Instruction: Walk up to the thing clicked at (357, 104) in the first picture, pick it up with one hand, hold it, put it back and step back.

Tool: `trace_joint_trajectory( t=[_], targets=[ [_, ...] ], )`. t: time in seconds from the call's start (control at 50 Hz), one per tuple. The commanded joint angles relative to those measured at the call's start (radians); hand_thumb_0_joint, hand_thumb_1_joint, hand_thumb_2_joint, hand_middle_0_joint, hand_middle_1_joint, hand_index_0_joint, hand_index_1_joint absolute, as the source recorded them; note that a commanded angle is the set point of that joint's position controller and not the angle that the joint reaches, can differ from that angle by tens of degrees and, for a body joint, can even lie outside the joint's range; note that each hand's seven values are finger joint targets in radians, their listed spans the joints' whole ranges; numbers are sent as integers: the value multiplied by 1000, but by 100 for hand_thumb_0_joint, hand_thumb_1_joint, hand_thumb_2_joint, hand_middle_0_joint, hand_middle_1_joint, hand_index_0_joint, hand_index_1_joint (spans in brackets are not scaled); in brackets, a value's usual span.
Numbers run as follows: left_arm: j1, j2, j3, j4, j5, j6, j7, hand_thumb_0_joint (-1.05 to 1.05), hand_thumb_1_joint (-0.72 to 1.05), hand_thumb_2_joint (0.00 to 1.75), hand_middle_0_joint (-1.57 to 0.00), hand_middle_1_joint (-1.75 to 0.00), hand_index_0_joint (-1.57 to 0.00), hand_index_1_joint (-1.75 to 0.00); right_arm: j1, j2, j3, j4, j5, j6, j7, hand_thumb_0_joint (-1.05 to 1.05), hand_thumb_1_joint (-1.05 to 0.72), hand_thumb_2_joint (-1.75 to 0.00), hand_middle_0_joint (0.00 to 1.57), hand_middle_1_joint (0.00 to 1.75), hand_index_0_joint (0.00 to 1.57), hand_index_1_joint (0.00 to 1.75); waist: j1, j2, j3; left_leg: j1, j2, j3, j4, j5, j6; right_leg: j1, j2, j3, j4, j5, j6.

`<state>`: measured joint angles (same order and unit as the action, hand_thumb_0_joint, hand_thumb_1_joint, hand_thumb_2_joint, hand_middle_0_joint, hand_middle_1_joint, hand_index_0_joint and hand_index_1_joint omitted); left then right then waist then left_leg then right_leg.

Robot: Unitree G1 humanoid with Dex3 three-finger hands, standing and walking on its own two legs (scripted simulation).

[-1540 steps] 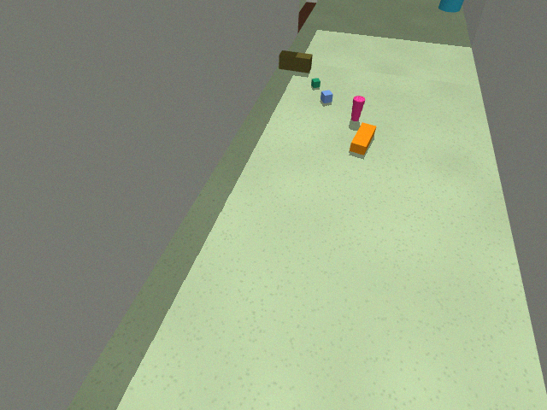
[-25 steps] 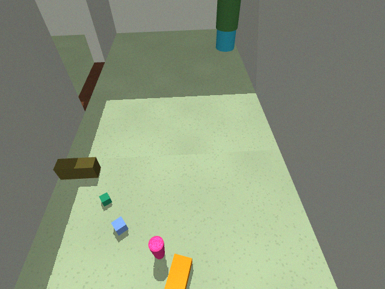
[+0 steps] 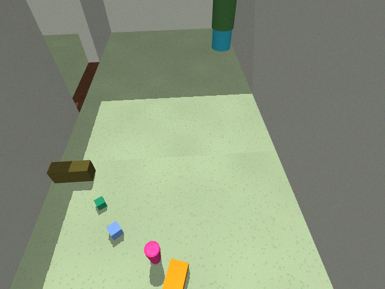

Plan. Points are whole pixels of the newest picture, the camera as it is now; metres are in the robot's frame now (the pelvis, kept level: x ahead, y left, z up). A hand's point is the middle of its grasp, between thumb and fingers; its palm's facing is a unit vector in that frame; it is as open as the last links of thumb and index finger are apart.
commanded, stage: stand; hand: left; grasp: from the side
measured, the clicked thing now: (154, 254) +0.42 +0.20 -0.71
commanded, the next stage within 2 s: step back in 0.44 s
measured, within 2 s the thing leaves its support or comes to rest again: neither
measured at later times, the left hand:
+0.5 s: hand out of the picture +0.07 +0.25 -0.16, palm faces +0.01 -0.94 -0.34, open 7.4 cm
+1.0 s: hand out of the picture +0.06 +0.31 -0.18, palm faces -0.06 -0.93 -0.36, open 7.4 cm
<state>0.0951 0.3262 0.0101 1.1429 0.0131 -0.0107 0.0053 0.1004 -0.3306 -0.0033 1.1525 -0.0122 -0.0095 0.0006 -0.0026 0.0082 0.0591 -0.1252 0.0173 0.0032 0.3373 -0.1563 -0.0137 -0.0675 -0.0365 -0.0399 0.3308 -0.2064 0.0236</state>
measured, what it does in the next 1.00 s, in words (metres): steps on the spot: left foot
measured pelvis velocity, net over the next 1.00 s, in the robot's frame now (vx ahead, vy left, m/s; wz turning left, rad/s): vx -0.07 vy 0.05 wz -0.03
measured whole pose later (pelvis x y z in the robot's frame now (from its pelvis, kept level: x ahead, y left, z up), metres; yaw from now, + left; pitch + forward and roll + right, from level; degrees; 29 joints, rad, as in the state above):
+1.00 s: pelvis -0.07 +0.05 -0.02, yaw -2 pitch -1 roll -1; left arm 0.07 0.38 0.06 0.90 0.00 0.06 0.02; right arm 0.12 -0.33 -0.05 0.90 -0.02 0.02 -0.02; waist -0.02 -0.04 0.21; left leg -0.31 -0.03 0.05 0.59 -0.26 0.07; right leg -0.38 0.08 0.14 1.03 -0.49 0.00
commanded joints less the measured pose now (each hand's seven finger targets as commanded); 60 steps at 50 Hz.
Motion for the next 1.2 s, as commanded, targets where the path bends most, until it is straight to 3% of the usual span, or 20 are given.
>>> trace_joint_trajectory(
  t=[0.0, 0.4, 0.42, 0.48, 0.54, 0.58, 0.64, 0.66, 0.68, 0.7, 0.72, 0.74, 0.84, 0.94, 1.02, 1.1, 1.12, 1.14, 1.16, 1.18],
  targets=[
    [-23, 204, 42, -51, 3, -16, 13, 0, 90, 90, -20, -30, -20, -30, -33, -209, -37, -50, -3, -16, -18, 0, -90, -90, 20, 30, 20, 30, 3, -1, -67, 21, 106, -95, -50, 146, 24, -21, -104, 79, -64, 132, -25],
    [-25, 214, 39, -60, 1, -20, 8, 0, 90, 90, -20, -30, -20, -30, -48, -211, -37, -51, -1, -18, -13, 0, -90, -90, 20, 30, 20, 30, 0, -11, -83, 40, 112, -93, -58, 143, 24, -18, -107, 81, -72, 121, -32],
    [-21, 292, 93, -72, -18, -8, 11, 0, 90, 90, -20, -30, -20, -30, -70, -270, -58, -80, 3, 1, -6, 0, -90, -90, 20, 30, 20, 30, 0, -17, 35, -64, 87, -99, 56, 282, 54, -95, -90, 87, 16, 254, -45],
    [7, 289, 102, -118, -21, -1, 17, 0, 90, 90, -20, -30, -20, -30, -36, -233, -62, -118, 19, 17, -4, 0, -90, -90, 20, 30, 20, 30, -8, -57, -37, -62, 34, -46, 210, 249, 53, -86, -143, 122, 25, 359, -111],
    [-66, 310, 117, -188, -5, 10, 20, 0, 90, 90, -20, -30, -20, -30, 17, -225, -79, -145, 13, 38, 0, 0, -90, -90, 20, 30, 20, 30, -21, -151, -100, -89, -47, -9, 418, -113, 46, -133, -270, 214, 27, 376, -225],
    [-113, 322, 122, -239, 16, 14, 21, 0, 90, 90, -20, -30, -20, -30, 74, -229, -85, -168, 9, 54, 5, 0, -90, -90, 20, 30, 20, 30, -35, -212, -107, -131, -39, -55, 533, -336, 67, -172, -338, 247, 59, 386, -276],
    [-165, 292, 111, -276, 9, 24, 19, 0, 90, 90, -20, -30, -20, -30, 119, -225, -91, -177, 13, 47, 9, 0, -90, -90, 20, 30, 20, 30, -58, -189, -98, -120, -13, -49, 375, -175, 72, -181, -251, 141, 190, 355, -196],
    [-137, 274, 105, -281, 5, 33, 18, 0, 90, 90, -20, -30, -20, -30, 104, -238, -95, -188, 8, 38, 6, 0, -90, -90, 20, 30, 20, 30, -43, -109, -100, -119, 15, -54, 230, 120, 69, -155, -178, 91, 277, 292, -148],
    [-115, 228, 96, -293, -9, 40, 17, 0, 90, 90, -20, -30, -20, -30, 78, -281, -107, -209, -5, 29, -1, 0, -90, -90, 20, 30, 20, 30, -33, 62, -102, -110, 117, -186, 117, 397, 89, -190, -51, 26, 427, 157, -85],
    [-117, 198, 92, -303, -19, 49, 23, 0, 90, 90, -20, -30, -20, -30, 81, -339, -120, -213, -14, 24, -6, 0, -90, -90, 20, 30, 20, 30, -39, 201, -85, -14, 206, -360, 55, 589, 132, -349, 108, 72, 566, -199, -61],
    [-72, 196, 94, -293, -12, 61, 30, 0, 90, 90, -20, -30, -20, -30, 105, -338, -121, -214, -21, 19, -11, 0, -90, -90, 20, 30, 20, 30, -23, 137, -104, 27, 255, -395, 74, 623, 170, -386, 122, 163, 662, -411, -67],
    [-40, 197, 88, -293, -11, 63, 35, 0, 90, 90, -20, -30, -20, -30, 87, -354, -123, -235, -15, 16, -14, 0, -90, -90, 20, 30, 20, 30, -22, 149, -116, 36, 285, -406, 90, 700, 193, -408, 127, 197, 733, -447, -67],
    [26, 238, 99, -282, -15, 63, 38, 0, 90, 90, -20, -30, -20, -30, -17, -276, -110, -301, -17, 15, -39, 0, -90, -90, 20, 30, 20, 30, 23, 127, -157, 85, 210, -253, 145, 533, 215, -431, 113, 229, 859, -303, -45],
    [-15, 231, 105, -326, -5, 47, 32, 0, 90, 90, -20, -30, -20, -30, 83, -259, -114, -309, -6, 17, -43, 0, -90, -90, 20, 30, 20, 30, -40, 84, -130, 177, 211, -240, 170, 554, 210, -434, 97, 187, 661, -291, -7],
    [31, 225, 110, -327, 0, 38, 27, 0, 90, 90, -20, -30, -20, -30, 51, -286, -117, -338, -10, 22, -39, 0, -90, -90, 20, 30, 20, 30, -37, 109, -134, 107, 236, -242, 171, 436, 251, -332, 58, 117, 471, -275, -15],
    [139, 219, 118, -286, 12, 22, 17, 0, 90, 90, -20, -30, -20, -30, -22, -289, -112, -352, 9, 31, -29, 0, -90, -90, 20, 30, 20, 30, 27, 73, -165, -74, 187, -187, 254, 214, 165, -95, 41, 84, 129, 11, -66],
    [139, 255, 128, -292, 20, 17, 16, 0, 90, 90, -20, -30, -20, -30, -20, -267, -104, -353, 17, 32, -27, 0, -90, -90, 20, 30, 20, 30, 17, -9, -170, -176, 128, -150, 300, 93, 119, -33, -22, 186, 123, 102, -95],
    [104, 305, 140, -309, 24, 15, 13, 0, 90, 90, -20, -30, -20, -30, -20, -234, -91, -358, 23, 31, -24, 0, -90, -90, 20, 30, 20, 30, 7, -157, -130, -325, 8, -83, 420, -114, 56, -24, -162, 386, 65, 154, -172],
    [50, 384, 152, -343, 19, 20, 11, 0, 90, 90, -20, -30, -20, -30, -41, -232, -97, -362, 19, 39, -30, 0, -90, -90, 20, 30, 20, 30, 44, -299, -61, -324, -121, -41, 662, -437, 21, -209, -355, 583, -19, 177, -348],
    [-22, 378, 151, -382, 28, 15, 17, 0, 90, 90, -20, -30, -20, -30, -11, -256, -107, -344, 11, 45, -32, 0, -90, -90, 20, 30, 20, 30, 21, -268, -2, -273, -96, -146, 824, -474, 9, -336, -387, 615, -23, 200, -372]
  ],
)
